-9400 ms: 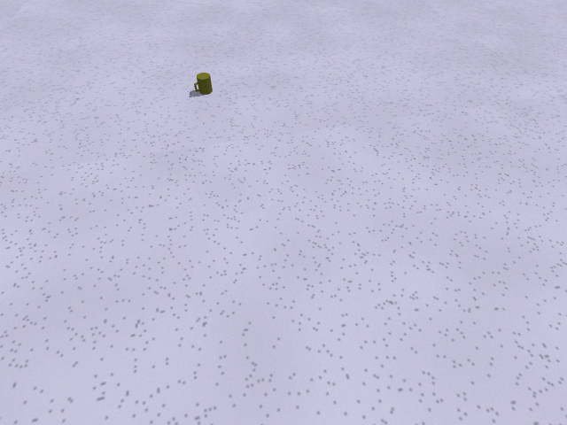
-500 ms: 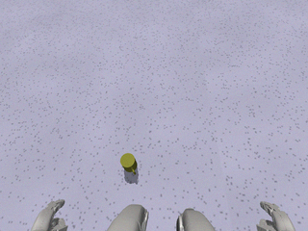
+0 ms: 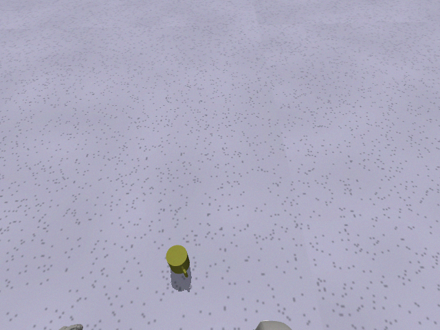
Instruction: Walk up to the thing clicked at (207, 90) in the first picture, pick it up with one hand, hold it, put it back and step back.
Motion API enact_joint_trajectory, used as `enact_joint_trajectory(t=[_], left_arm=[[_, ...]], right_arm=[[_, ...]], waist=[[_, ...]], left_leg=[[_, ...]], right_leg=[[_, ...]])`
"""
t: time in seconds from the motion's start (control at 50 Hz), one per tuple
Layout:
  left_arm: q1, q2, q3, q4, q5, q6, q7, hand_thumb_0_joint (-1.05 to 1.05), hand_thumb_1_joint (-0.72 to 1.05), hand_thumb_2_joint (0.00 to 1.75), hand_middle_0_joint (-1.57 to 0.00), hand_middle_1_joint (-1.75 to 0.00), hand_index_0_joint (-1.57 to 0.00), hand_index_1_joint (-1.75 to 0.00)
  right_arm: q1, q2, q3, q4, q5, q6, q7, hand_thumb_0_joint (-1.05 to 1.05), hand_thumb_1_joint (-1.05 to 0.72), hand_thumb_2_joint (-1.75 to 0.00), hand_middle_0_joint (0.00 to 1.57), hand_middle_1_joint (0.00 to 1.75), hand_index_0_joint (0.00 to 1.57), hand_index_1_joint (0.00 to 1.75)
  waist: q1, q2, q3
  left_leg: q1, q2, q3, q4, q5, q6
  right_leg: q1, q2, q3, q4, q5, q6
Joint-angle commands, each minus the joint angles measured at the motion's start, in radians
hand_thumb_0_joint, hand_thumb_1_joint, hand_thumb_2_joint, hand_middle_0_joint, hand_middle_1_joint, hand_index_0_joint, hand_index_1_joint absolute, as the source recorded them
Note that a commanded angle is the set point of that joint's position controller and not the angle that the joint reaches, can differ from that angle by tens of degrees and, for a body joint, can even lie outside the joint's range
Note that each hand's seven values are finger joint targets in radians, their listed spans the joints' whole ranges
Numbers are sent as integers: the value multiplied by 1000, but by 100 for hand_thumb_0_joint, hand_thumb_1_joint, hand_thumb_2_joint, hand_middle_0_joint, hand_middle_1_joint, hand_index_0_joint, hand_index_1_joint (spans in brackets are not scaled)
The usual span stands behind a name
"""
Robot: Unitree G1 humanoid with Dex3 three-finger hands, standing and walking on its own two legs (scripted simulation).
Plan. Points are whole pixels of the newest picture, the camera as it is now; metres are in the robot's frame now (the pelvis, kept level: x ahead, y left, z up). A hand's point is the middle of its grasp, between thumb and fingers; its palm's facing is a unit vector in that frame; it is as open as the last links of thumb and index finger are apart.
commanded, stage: walk up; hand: left
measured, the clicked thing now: (180, 263) +0.45 +0.19 -0.70
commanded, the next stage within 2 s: none
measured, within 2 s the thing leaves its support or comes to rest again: neither
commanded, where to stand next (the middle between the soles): +0.07 -0.01 m, yaw -1 degrees
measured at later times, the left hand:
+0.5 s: hand out of the picture +0.08 +0.26 -0.15, palm faces -0.07 -0.92 -0.40, open 7.4 cm
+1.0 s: hand out of the picture -0.01 +0.29 -0.14, palm faces -0.11 -0.93 -0.34, open 7.4 cm
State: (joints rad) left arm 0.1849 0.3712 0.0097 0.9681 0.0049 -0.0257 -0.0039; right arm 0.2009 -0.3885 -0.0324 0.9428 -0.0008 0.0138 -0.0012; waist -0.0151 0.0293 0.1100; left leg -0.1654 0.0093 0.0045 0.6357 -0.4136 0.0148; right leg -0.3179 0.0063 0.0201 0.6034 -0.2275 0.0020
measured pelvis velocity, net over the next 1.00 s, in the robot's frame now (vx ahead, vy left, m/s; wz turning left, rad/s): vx -0.08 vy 0.02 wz -0.04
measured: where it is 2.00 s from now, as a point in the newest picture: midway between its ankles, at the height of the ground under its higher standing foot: outside the picture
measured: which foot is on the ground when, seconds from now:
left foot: down 0.00-0.54, up 0.56-0.76, down 0.78-1.00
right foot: down 0.00-0.78, up 0.80-1.00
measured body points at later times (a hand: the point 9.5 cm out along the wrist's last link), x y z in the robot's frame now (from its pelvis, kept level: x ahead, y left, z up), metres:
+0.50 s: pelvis -0.04 +0.00 +0.00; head +0.02 -0.01 +0.44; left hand +0.08 +0.31 -0.12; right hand +0.06 -0.33 -0.13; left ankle -0.04 +0.12 -0.72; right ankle +0.06 -0.13 -0.72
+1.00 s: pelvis -0.08 +0.02 +0.02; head -0.07 +0.04 +0.46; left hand +0.00 +0.34 -0.12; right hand -0.11 -0.29 -0.10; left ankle -0.14 +0.12 -0.72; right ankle -0.03 -0.12 -0.69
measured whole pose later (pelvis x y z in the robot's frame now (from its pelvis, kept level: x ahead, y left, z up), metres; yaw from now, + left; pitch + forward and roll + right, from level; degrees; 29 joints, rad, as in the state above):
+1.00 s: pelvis -0.08 +0.02 +0.02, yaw -2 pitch -2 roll +0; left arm 0.23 0.41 0.06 1.00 0.03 0.03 -0.03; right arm 0.33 -0.35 -0.07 1.03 -0.05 -0.02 0.02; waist -0.05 -0.05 0.06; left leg -0.02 -0.03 0.05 0.38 -0.32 0.04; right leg -0.42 0.03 0.11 0.81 -0.30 0.01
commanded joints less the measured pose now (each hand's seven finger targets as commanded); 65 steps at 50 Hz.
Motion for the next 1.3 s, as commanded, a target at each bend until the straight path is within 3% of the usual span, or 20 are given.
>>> enact_joint_trajectory(t=[0.0, 0.04, 0.24, 0.32, 0.46, 0.52, 0.56, 0.64, 0.72, 0.74, 0.76, 0.78, 0.84, 0.94, 1.02, 1.12, 1.14, 1.18, 1.2, 1.28], left_arm=[[-111, 224, 44, -66, -7, -10, 17, 0, 90, 90, -20, -30, -20, -30], [-113, 207, 45, -29, -8, -9, 14, 0, 90, 90, -20, -30, -20, -30], [-163, 181, 39, 61, -11, -1, 9, 0, 90, 90, -20, -30, -20, -30], [-144, 223, 62, 19, -15, 29, 18, 0, 90, 90, -20, -30, -20, -30], [-108, 227, 78, -32, 0, 62, 11, 0, 90, 90, -20, -30, -20, -30], [-101, 295, 101, -61, 13, 61, 10, 0, 90, 90, -20, -30, -20, -30], [-144, 340, 118, -110, 41, 52, 24, 0, 90, 90, -20, -30, -20, -30], [-208, 262, 111, -144, 47, 45, 31, 0, 90, 90, -20, -30, -20, -30], [-114, 276, 113, -109, 57, 64, 16, 0, 90, 90, -20, -30, -20, -30], [-67, 221, 93, -100, 47, 74, 14, 0, 90, 90, -20, -30, -20, -30], [-47, 122, 69, -106, 23, 70, 13, 0, 90, 90, -20, -30, -20, -30], [-177, 253, 112, -106, 33, 55, 27, 0, 90, 90, -20, -30, -20, -30], [-37, 198, 91, -47, 7, 45, 2, 0, 90, 90, -20, -30, -20, -30], [-136, 226, 92, -101, 21, 13, -23, 0, 90, 90, -20, -30, -20, -30], [-170, 212, 81, -131, 18, -11, -33, 0, 90, 90, -20, -30, -20, -30], [26, 170, 86, -87, 10, -25, -23, 0, 90, 90, -20, -30, -20, -30], [111, 213, 100, -63, 14, -28, -13, 0, 90, 90, -20, -30, -20, -30], [206, 351, 133, -77, 6, -33, 0, 0, 90, 90, -20, -30, -20, -30], [136, 328, 124, -110, 2, -34, 0, 0, 90, 90, -20, -30, -20, -30], [-27, 232, 86, -148, 2, -25, 14, 0, 90, 90, -20, -30, -20, -30]], right_arm=[[37, -188, -40, -3, 1, -28, -11, 0, -90, -90, 20, 30, 20, 30], [-58, -213, -40, 4, 5, -35, -5, 0, -90, -90, 20, 30, 20, 30], [-171, -191, -34, 70, -10, -40, -2, 0, -90, -90, 20, 30, 20, 30], [-173, -214, -64, 30, 9, -4, -6, 0, -90, -90, 20, 30, 20, 30], [-215, -207, -90, -62, 2, 37, -5, 0, -90, -90, 20, 30, 20, 30], [-150, -164, -88, -67, 2, 57, -4, 0, -90, -90, 20, 30, 20, 30], [-55, -180, -95, -57, -12, 68, -6, 0, -90, -90, 20, 30, 20, 30], [85, -212, -93, -12, -9, 43, 8, 0, -90, -90, 20, 30, 20, 30], [207, -188, -92, 52, -29, 22, 16, 0, -90, -90, 20, 30, 20, 30], [199, -196, -100, 64, -47, 13, 11, 0, -90, -90, 20, 30, 20, 30], [74, -269, -110, 21, -71, 6, 3, 0, -90, -90, 20, 30, 20, 30], [-43, -347, -115, -32, -61, -5, 1, 0, -90, -90, 20, 30, 20, 30], [-156, -233, -76, -39, -57, -59, -12, 0, -90, -90, 20, 30, 20, 30], [86, -243, -104, -9, -46, -74, 2, 0, -90, -90, 20, 30, 20, 30], [195, -243, -107, -30, -38, -74, 9, 0, -90, -90, 20, 30, 20, 30], [116, -238, -92, -108, -16, -55, 10, 0, -90, -90, 20, 30, 20, 30], [107, -197, -74, -129, -1, -55, 8, 0, -90, -90, 20, 30, 20, 30], [132, -172, -62, -158, 9, -54, -3, 0, -90, -90, 20, 30, 20, 30], [136, -211, -76, -134, -3, -49, -12, 0, -90, -90, 20, 30, 20, 30], [192, -186, -65, -83, 1, -48, -2, 0, -90, -90, 20, 30, 20, 30]], waist=[[-23, -140, -129], [16, -103, -123], [31, -2, -114], [23, -1, -122], [36, 18, -173], [41, -235, -143], [31, -234, -155], [-2, -218, -266], [-28, -262, -243], [-30, -114, -182], [12, 220, -82], [-29, 96, 61], [60, -18, 65], [-72, 111, 49], [-96, 117, 33], [23, 81, -61], [64, -7, -136], [108, -267, -214], [78, -147, -144], [-4, -160, -18]], left_leg=[[56, 90, -106, -211, 140, 28], [-30, 132, -132, -234, 201, 52], [4, 127, -83, -355, 226, 35], [25, 125, -41, -212, 547, 69], [-104, 131, -65, -92, 287, 112], [-114, -81, 25, 270, -71, 29], [-140, -105, -144, 522, -198, 12], [-120, -77, -55, 431, -118, -26], [101, -74, 94, -245, -125, 18], [213, -35, -35, -435, -81, 39], [141, 218, -474, -519, -390, 73], [-193, 380, -619, -561, -566, 148], [-64, 212, -289, -491, -87, 47], [216, 218, -238, -461, 6, 91], [325, 237, -192, -375, 296, 123], [115, 165, -36, -94, 701, 108], [-6, 113, 5, 53, 657, 71], [-333, -69, -22, 455, -141, 23], [-332, -19, -119, 542, -204, 25], [-227, 5, -81, 388, -43, -6]], right_leg=[[-4, -188, 230, -169, 203, -92], [103, -92, 123, -145, 171, -46], [158, -91, 100, -198, 202, -28], [102, -78, 55, -61, 425, -41], [104, -77, 84, 56, 241, -84], [-37, -274, 423, -257, 113, -204], [-92, -345, 578, -366, -185, -251], [18, -213, 312, -307, -361, -152], [-3, -176, 233, -270, -376, -74], [-139, -76, 169, -107, -373, -9], [-351, 89, 81, 194, -335, 15], [-323, 28, 175, 234, -293, 20], [-249, 56, 201, 322, -57, 2], [-329, 8, 89, 186, -76, 6], [-307, 3, 22, 60, -124, -21], [147, 33, -87, -215, 37, -61], [350, 11, -45, -217, 124, -78], [500, -393, 553, -282, 169, -295], [363, -419, 540, -270, 176, -334], [76, -215, 135, -267, 296, -240]])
